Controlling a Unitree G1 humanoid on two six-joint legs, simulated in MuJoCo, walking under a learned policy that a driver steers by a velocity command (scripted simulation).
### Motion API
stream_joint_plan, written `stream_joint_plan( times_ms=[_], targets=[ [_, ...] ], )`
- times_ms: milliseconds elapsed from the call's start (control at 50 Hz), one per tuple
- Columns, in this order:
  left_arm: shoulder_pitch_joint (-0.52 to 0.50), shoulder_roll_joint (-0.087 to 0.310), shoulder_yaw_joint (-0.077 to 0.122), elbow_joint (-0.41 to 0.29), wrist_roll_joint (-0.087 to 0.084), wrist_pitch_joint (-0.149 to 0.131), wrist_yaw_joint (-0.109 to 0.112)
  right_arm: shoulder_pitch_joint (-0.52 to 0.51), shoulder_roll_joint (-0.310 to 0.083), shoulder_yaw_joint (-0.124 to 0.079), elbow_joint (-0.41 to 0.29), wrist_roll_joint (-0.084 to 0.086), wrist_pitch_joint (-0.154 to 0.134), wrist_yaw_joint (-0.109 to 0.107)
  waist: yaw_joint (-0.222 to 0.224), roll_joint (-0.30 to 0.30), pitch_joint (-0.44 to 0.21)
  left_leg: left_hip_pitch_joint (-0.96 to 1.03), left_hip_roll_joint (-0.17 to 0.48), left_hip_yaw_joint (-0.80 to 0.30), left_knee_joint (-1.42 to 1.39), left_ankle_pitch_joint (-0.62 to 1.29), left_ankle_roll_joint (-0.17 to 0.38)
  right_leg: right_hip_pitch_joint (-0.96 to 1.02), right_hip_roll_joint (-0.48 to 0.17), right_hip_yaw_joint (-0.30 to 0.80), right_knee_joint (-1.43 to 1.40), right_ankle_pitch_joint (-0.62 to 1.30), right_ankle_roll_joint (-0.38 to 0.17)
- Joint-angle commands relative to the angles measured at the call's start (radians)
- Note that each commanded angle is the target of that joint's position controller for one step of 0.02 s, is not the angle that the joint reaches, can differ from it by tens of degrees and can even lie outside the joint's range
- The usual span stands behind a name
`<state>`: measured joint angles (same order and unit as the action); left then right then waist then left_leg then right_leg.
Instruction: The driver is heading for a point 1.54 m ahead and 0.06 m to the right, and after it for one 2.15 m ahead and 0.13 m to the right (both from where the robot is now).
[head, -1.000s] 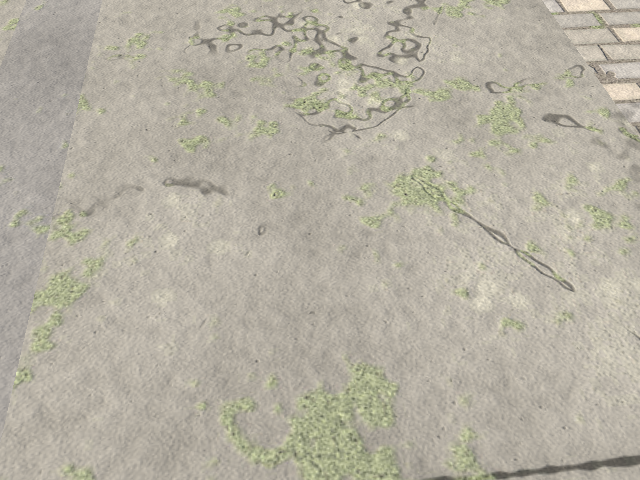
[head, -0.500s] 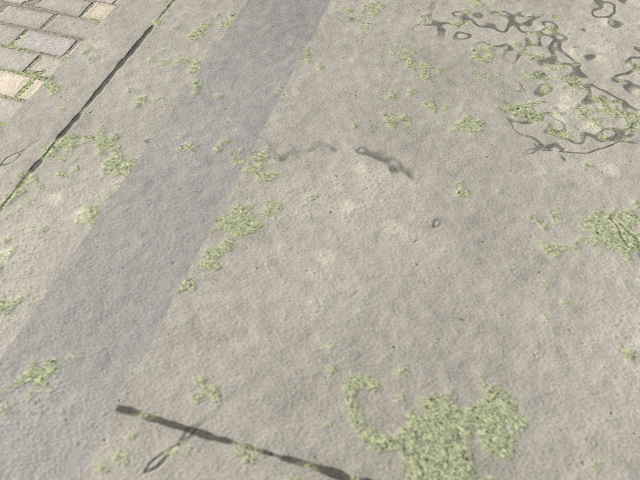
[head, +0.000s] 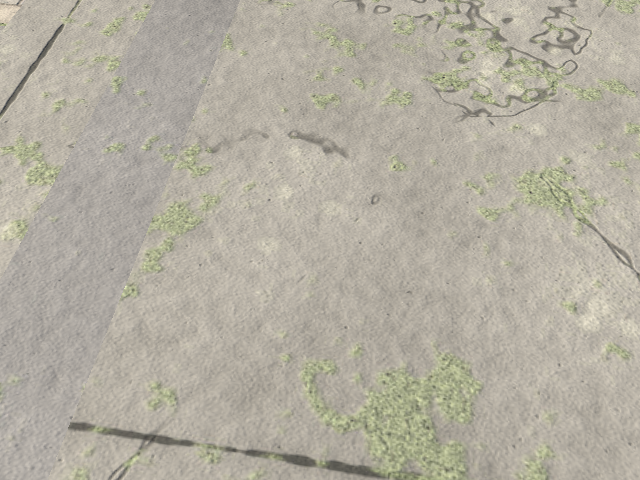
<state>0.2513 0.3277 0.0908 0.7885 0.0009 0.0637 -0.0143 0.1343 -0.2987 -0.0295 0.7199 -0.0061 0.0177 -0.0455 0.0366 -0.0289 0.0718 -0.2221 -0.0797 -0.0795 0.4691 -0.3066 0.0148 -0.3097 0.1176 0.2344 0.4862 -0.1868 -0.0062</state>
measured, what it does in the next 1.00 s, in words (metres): steps on the spot: right foot, then left foot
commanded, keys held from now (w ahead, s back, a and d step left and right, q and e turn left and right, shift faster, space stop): e+shift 0.16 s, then shift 0.36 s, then q+shift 0.12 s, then w+q+shift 0.02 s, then q+shift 0.34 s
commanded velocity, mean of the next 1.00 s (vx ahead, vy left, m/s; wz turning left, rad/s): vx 0.02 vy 0.00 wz -0.05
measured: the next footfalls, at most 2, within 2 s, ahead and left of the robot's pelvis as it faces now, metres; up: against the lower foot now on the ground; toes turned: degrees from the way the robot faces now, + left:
right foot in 0.46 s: -0.01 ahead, -0.11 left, +0.00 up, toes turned -16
left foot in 0.96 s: +0.04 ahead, +0.10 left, +0.00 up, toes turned +4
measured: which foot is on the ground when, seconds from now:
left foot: down 0.00-0.46, up 0.48-0.94, down 0.96-1.00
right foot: down 0.00-0.00, up 0.02-0.44, down 0.46-0.94, up 0.96-1.00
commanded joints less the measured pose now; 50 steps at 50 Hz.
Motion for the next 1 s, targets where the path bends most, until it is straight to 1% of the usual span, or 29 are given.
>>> stream_joint_plan(
  times_ms=[20,40,60,80,120,200,260,380,420,440,460,480,500,520,540,560,600,640,660,680,700,740,820,880,920,940,960,980,1000],
  targets=[
    [-0.030,0.028,0.014,-0.102,0.002,-0.017,0.012,0.049,-0.251,-0.056,-0.058,-0.018,-0.007,-0.020,-0.042,0.265,-0.103,0.196,0.445,-0.443,-0.324,-0.064,0.143,-0.287,0.075,-0.098,0.306,-0.378,0.024],
    [-0.032,0.125,0.032,-0.087,0.031,-0.013,0.017,0.029,-0.200,-0.044,-0.063,-0.034,-0.001,-0.013,-0.029,0.171,-0.071,0.069,0.483,-0.379,-0.285,0.090,0.200,-0.252,-0.041,-0.121,0.476,-0.370,0.028],
    [-0.017,0.138,0.043,-0.066,0.029,-0.008,0.010,-0.009,-0.121,-0.021,-0.077,-0.031,-0.004,-0.009,-0.001,0.114,-0.050,0.029,0.419,-0.282,-0.258,0.198,0.194,-0.216,-0.054,-0.127,0.562,-0.322,0.023],
    [0.012,0.125,0.042,-0.046,0.030,0.002,0.001,-0.043,-0.087,-0.010,-0.084,-0.027,-0.006,-0.007,0.020,0.105,-0.028,0.016,0.350,-0.168,-0.236,0.271,0.167,-0.214,-0.064,-0.139,0.630,-0.268,0.026],
    [0.042,0.112,0.037,-0.036,0.021,0.016,-0.024,-0.047,-0.087,-0.007,-0.094,-0.026,-0.012,-0.012,0.019,0.163,-0.048,0.079,0.286,-0.035,-0.194,0.411,0.146,-0.247,-0.078,-0.178,0.706,-0.210,0.049],
    [-0.068,0.083,0.016,-0.086,0.013,0.020,-0.041,0.106,-0.113,-0.023,-0.053,-0.025,-0.016,-0.006,-0.064,0.154,-0.065,0.223,0.319,0.002,-0.143,0.581,0.179,-0.296,-0.095,-0.206,0.602,-0.211,0.078],
    [-0.093,0.063,0.005,-0.101,0.011,0.024,-0.038,0.146,-0.131,-0.034,-0.027,-0.024,-0.023,0.004,-0.075,0.162,-0.080,0.263,0.352,0.002,-0.114,0.657,0.203,-0.262,-0.084,-0.203,0.498,-0.249,0.063],
    [-0.112,0.030,-0.019,-0.111,0.000,0.018,-0.016,0.126,-0.147,-0.042,0.001,-0.020,-0.022,0.033,-0.068,0.218,-0.101,0.167,0.341,0.047,-0.047,0.714,0.195,-0.032,-0.064,-0.278,0.216,-0.276,0.011],
    [-0.076,0.020,-0.025,-0.097,0.006,0.007,-0.008,0.116,-0.151,-0.044,0.015,-0.008,-0.013,0.036,-0.035,0.200,-0.111,0.138,0.323,0.061,0.016,0.667,0.163,0.074,-0.056,-0.292,0.006,-0.151,-0.013],
    [-0.050,0.028,-0.028,-0.087,0.019,-0.006,-0.002,0.122,-0.145,-0.043,0.025,-0.001,-0.008,0.034,-0.009,0.156,-0.117,0.075,0.305,0.084,0.062,0.578,0.115,0.185,-0.077,-0.260,-0.180,0.026,-0.025],
    [-0.016,0.093,-0.018,-0.083,0.041,-0.022,0.007,0.157,-0.093,-0.027,0.015,-0.003,-0.007,0.035,-0.012,-0.001,-0.180,-0.069,0.253,0.133,0.195,0.329,0.054,0.371,-0.249,-0.053,-0.239,0.124,-0.050],
    [-0.050,0.180,-0.009,-0.099,0.023,-0.033,0.013,0.161,0.003,0.000,-0.022,-0.006,-0.001,0.037,-0.035,-0.213,-0.156,-0.228,0.100,0.184,0.274,-0.244,-0.005,0.362,-0.495,0.193,-0.193,0.564,-0.192],
    [-0.008,0.121,-0.016,-0.070,0.009,-0.040,0.022,0.123,-0.063,-0.014,0.002,-0.011,0.020,0.026,0.018,-0.121,-0.169,-0.169,0.128,0.080,0.380,-0.313,-0.014,0.297,-0.488,0.129,-0.160,0.557,-0.276],
    [-0.065,0.069,-0.038,-0.070,0.010,-0.044,0.025,0.121,-0.072,-0.018,0.010,-0.003,0.029,0.029,-0.020,-0.103,-0.116,-0.176,0.124,0.060,0.412,-0.276,-0.015,0.253,-0.435,0.065,-0.173,0.508,-0.269],
    [-0.142,-0.001,-0.065,-0.073,0.018,-0.044,0.031,0.144,-0.060,-0.015,0.041,0.002,0.029,0.035,-0.053,-0.080,-0.089,-0.140,0.136,0.037,0.367,-0.214,-0.018,0.207,-0.381,-0.019,-0.201,0.427,-0.220],
    [-0.175,-0.017,-0.076,-0.069,0.022,-0.048,0.042,0.167,-0.063,-0.017,0.065,-0.002,0.031,0.040,-0.069,-0.107,-0.069,-0.107,0.124,0.041,0.333,-0.163,-0.021,0.188,-0.340,-0.078,-0.209,0.430,-0.181],
    [-0.154,0.047,-0.058,-0.052,0.022,-0.047,0.053,0.192,-0.094,-0.032,0.090,-0.009,0.031,0.046,-0.060,-0.122,-0.072,-0.111,0.072,0.057,0.397,-0.142,-0.029,0.209,-0.318,-0.151,-0.166,0.549,-0.177],
    [-0.115,0.083,-0.041,-0.043,0.012,-0.036,0.054,0.184,-0.100,-0.042,0.084,-0.003,0.034,0.051,-0.044,-0.089,-0.078,-0.169,0.067,0.069,0.495,-0.166,-0.038,0.233,-0.358,-0.157,-0.154,0.538,-0.203],
    [-0.067,0.092,-0.033,-0.037,0.018,-0.033,0.050,0.173,-0.099,-0.043,0.077,-0.008,0.037,0.057,-0.019,-0.088,-0.100,-0.208,0.084,0.079,0.514,-0.156,-0.034,0.255,-0.373,-0.132,-0.220,0.177,-0.208],
    [-0.076,0.079,-0.034,-0.038,0.023,-0.031,0.052,0.123,-0.095,-0.046,0.060,-0.011,0.041,0.065,-0.007,-0.095,-0.038,-0.267,0.098,0.079,0.521,-0.140,-0.037,0.237,-0.382,-0.111,-0.261,-0.004,-0.208],
    [-0.084,0.069,-0.034,-0.040,0.025,-0.033,0.055,0.087,-0.090,-0.048,0.042,-0.012,0.044,0.072,-0.003,-0.100,0.003,-0.305,0.108,0.081,0.510,-0.129,-0.043,0.226,-0.388,-0.110,-0.283,-0.059,-0.209],
    [-0.086,0.061,-0.031,-0.039,0.029,-0.043,0.059,0.065,-0.067,-0.048,0.024,-0.011,0.045,0.082,-0.007,-0.078,0.015,-0.313,0.120,0.089,0.469,-0.121,-0.052,0.238,-0.397,-0.147,-0.266,0.038,-0.214],
    [-0.095,0.079,-0.018,-0.044,0.035,-0.059,0.049,0.065,-0.041,-0.044,-0.010,-0.005,0.048,0.095,-0.021,-0.092,-0.052,-0.204,0.125,0.133,0.352,-0.134,-0.029,0.233,-0.422,-0.245,-0.179,0.270,-0.208],
    [-0.108,0.107,-0.005,-0.054,0.033,-0.060,0.037,0.063,-0.055,-0.052,-0.041,0.004,0.050,0.104,-0.028,-0.117,-0.085,-0.122,0.113,0.167,0.262,-0.117,0.001,0.213,-0.445,-0.289,-0.113,0.316,-0.173],
    [-0.120,0.122,0.002,-0.061,0.019,-0.056,0.029,0.093,-0.055,-0.057,-0.049,0.001,0.047,0.105,-0.059,-0.088,-0.098,-0.026,0.093,0.186,0.129,-0.044,0.027,0.169,-0.445,-0.341,-0.008,0.259,-0.117],
    [-0.102,0.115,0.004,-0.055,0.014,-0.054,0.024,0.147,-0.072,-0.064,-0.033,-0.010,0.037,0.096,-0.089,-0.011,-0.119,0.081,0.081,0.141,0.016,0.056,0.048,0.096,-0.411,-0.389,0.124,0.140,-0.059],
    [-0.066,0.074,-0.006,-0.068,0.016,-0.050,0.016,0.201,-0.186,-0.093,-0.028,-0.026,0.021,0.076,-0.103,0.247,-0.110,0.186,0.249,-0.165,-0.166,0.196,0.101,-0.095,-0.298,-0.465,0.412,-0.159,0.014],
    [-0.152,0.017,-0.028,-0.158,0.032,-0.034,0.023,0.249,-0.320,-0.125,-0.037,-0.009,0.013,0.073,-0.109,0.365,-0.105,0.202,0.455,-0.542,-0.179,0.497,0.275,-0.342,-0.102,-0.348,0.581,-0.527,0.065],
    [-0.165,0.059,-0.026,-0.146,0.043,-0.025,0.031,0.271,-0.278,-0.123,-0.036,0.004,0.014,0.072,-0.130,0.173,-0.129,0.237,0.438,-0.472,-0.167,0.449,0.316,-0.369,-0.143,-0.218,0.683,-0.481,0.061]
  ],
)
